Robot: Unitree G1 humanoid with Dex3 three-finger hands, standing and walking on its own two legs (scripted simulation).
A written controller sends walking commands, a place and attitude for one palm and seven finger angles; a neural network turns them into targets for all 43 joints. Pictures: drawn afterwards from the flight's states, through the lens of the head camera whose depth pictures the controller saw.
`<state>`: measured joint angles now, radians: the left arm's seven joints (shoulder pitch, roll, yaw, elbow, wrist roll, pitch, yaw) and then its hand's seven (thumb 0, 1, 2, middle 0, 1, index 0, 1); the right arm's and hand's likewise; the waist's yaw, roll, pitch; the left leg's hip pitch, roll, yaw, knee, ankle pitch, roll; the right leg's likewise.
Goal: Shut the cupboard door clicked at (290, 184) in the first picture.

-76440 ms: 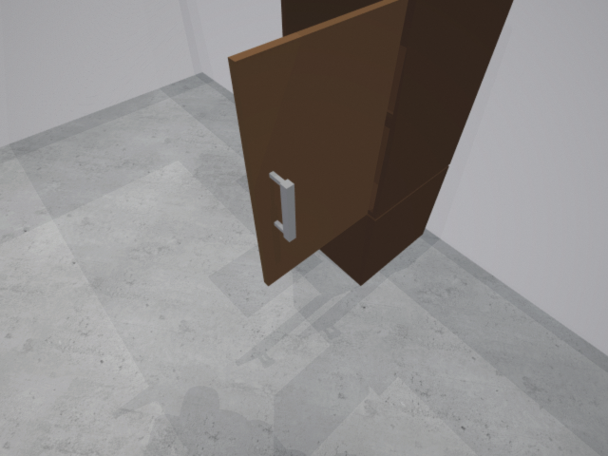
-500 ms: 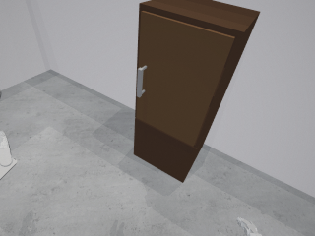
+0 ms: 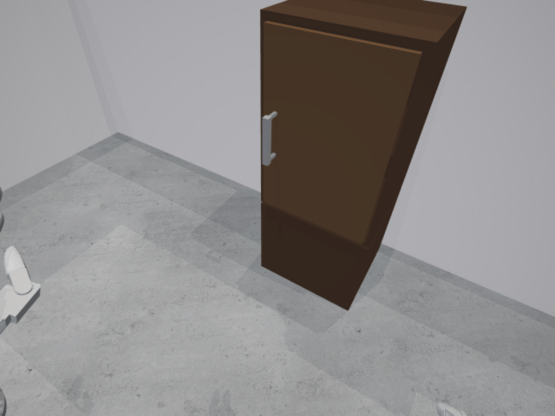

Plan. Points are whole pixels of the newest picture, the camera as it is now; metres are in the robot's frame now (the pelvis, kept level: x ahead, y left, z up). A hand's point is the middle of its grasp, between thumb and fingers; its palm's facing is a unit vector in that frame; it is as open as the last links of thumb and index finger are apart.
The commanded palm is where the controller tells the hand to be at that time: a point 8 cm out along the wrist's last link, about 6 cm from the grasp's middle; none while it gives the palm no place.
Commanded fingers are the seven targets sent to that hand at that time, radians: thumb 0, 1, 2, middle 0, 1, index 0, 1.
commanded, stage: stop stepping back and stand still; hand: left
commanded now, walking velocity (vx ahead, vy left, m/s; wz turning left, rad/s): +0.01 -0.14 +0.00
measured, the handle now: (270, 138) +0.88 +0.06 -0.05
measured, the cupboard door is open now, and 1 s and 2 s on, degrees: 0 0 0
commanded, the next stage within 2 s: let the arm hang, fingers relaxed in 0.12 s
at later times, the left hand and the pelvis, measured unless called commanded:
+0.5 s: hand out of the picture +0.09 +0.16 -0.15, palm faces +0.00 -0.99 -0.14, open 7.2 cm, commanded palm none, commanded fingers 0.00 0.90 0.90 -0.20 -0.30 -0.20 -0.30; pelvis -0.01 +0.00 +0.00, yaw +1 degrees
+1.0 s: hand out of the picture -0.06 +0.18 -0.16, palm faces +0.03 -0.98 -0.18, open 7.3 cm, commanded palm none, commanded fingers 0.00 0.90 0.90 -0.20 -0.30 -0.20 -0.30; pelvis -0.02 +0.01 +0.01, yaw -1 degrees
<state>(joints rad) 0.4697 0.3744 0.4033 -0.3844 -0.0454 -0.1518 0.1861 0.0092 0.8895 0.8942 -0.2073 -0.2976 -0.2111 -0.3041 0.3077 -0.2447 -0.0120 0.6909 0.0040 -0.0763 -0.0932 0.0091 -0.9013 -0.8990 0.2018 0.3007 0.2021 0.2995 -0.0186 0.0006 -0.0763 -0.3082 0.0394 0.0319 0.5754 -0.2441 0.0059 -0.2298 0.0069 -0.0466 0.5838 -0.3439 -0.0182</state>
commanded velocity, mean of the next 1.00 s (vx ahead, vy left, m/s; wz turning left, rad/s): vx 0.00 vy -0.01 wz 0.00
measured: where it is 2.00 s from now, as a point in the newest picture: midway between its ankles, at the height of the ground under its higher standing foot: outside the picture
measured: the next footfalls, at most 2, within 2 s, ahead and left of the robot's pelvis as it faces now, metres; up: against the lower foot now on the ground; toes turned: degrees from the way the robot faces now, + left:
none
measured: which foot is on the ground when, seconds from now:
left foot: down 0.00-1.00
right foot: down 0.00-1.00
